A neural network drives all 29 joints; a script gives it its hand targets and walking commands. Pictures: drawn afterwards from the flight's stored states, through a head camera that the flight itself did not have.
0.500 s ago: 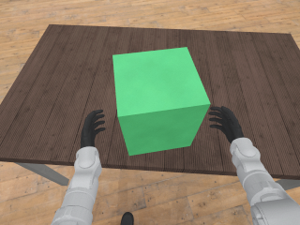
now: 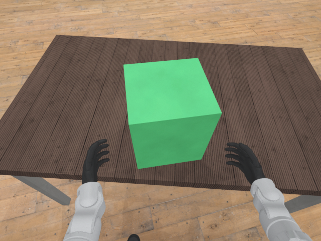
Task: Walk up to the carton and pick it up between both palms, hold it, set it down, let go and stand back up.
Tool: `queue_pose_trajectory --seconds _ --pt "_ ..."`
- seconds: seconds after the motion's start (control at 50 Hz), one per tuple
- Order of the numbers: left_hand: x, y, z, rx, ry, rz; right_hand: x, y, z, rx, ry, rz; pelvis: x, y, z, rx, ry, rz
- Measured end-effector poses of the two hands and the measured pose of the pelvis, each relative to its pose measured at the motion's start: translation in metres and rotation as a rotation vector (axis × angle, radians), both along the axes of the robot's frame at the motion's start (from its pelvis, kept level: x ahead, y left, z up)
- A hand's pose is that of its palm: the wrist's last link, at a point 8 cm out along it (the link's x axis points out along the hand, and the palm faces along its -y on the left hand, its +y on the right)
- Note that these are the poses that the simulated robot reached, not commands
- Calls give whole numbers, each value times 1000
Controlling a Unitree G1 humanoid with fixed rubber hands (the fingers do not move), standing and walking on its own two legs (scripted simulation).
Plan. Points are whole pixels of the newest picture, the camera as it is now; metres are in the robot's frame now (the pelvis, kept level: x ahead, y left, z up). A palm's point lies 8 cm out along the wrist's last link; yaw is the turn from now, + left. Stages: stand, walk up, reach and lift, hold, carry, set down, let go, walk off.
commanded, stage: set down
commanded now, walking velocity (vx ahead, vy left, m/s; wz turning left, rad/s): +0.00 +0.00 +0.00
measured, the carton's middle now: (166, 116) +0.46 +0.05 -0.01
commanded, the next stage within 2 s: none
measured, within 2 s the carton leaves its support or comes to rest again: neither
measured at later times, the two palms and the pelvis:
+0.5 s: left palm (88, 197) +0.21 +0.21 -0.02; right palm (264, 199) +0.26 -0.22 -0.04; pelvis +0.02 -0.01 +0.00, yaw +0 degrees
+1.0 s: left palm (87, 197) +0.21 +0.21 -0.03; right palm (261, 200) +0.26 -0.21 -0.04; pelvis +0.03 +0.00 +0.00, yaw +1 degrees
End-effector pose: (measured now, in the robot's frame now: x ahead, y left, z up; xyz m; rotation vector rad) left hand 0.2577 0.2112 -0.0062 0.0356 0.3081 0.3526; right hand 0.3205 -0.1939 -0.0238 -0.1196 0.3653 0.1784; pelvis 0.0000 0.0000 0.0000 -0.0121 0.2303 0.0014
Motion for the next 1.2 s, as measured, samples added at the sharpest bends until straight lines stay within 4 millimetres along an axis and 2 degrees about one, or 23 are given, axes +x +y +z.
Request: queue_pose_trajectory --seconds 0.26,0.48,0.6,0.88,1.2 --pt "-20 -1 -4 -12 18 21 -28 -10 -3 -11 22 -4 6 -2 2 4 -39 2" --pt "-48 -4 -13 -14 69 40 -58 -23 -11 -11 56 -21 18 -7 3 10 -74 4" --pt "-50 -5 -16 -16 73 37 -70 -26 -16 -14 80 -32 21 -7 3 10 -74 4" --pt "-42 -3 -22 -41 103 -5 -64 -23 -17 -39 94 -54 31 -3 4 13 -71 9" --pt "-56 12 -34 -25 203 -52 -70 -21 -19 -59 109 -90 33 1 4 16 -92 12"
